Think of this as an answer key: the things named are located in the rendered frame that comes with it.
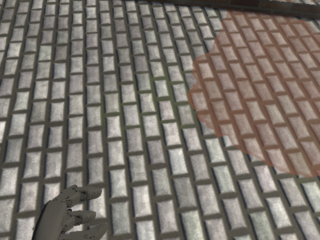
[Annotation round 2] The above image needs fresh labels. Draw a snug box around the robot left hand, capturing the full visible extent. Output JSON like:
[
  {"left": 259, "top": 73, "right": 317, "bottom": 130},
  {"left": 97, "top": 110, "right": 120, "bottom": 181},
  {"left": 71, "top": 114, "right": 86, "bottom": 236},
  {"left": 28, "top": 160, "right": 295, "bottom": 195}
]
[{"left": 31, "top": 184, "right": 109, "bottom": 240}]

